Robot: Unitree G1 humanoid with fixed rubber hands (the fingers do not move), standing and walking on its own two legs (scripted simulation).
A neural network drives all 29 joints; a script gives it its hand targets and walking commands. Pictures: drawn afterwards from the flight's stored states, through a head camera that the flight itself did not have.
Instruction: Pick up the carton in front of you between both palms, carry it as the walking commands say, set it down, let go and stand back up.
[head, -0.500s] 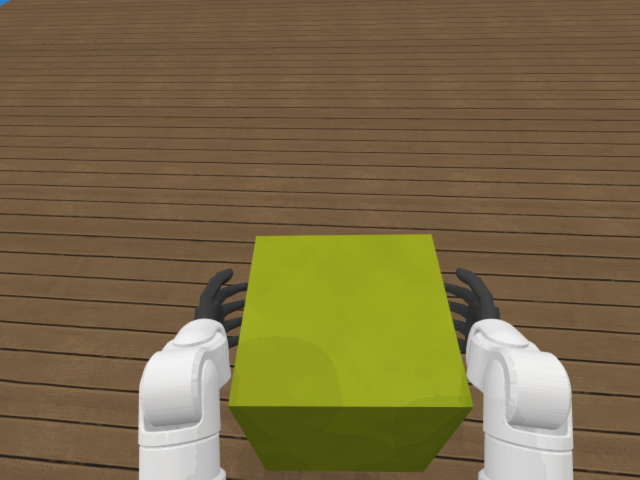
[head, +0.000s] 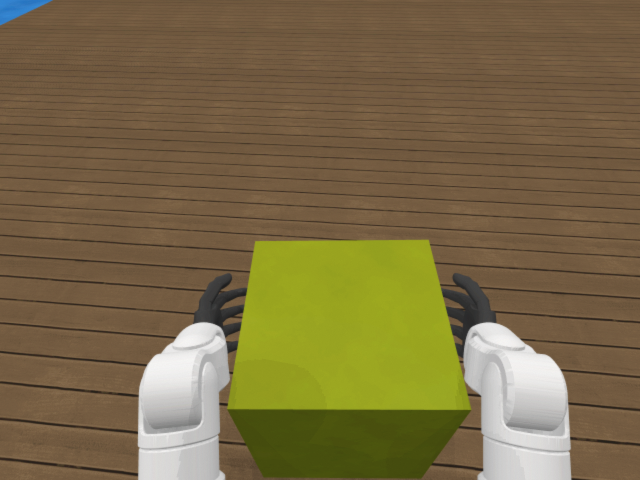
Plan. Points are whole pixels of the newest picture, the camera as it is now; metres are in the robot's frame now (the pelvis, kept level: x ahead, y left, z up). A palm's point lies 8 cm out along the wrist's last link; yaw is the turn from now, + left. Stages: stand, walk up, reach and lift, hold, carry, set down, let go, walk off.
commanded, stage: carry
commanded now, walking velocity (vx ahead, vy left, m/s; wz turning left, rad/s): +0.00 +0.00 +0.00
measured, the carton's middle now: (341, 364) +0.27 +0.00 +0.01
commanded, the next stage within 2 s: hold in 1.92 s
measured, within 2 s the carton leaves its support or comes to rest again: neither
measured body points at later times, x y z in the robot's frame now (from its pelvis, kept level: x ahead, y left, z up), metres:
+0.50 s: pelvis -0.04 +0.00 +0.00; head -0.07 +0.00 +0.44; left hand +0.23 +0.15 +0.06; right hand +0.23 -0.15 +0.06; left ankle -0.11 +0.10 -0.74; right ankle -0.02 -0.10 -0.74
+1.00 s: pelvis -0.08 +0.00 +0.00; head -0.10 +0.00 +0.45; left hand +0.22 +0.15 +0.03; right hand +0.22 -0.15 +0.02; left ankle -0.11 +0.10 -0.74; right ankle -0.02 -0.10 -0.74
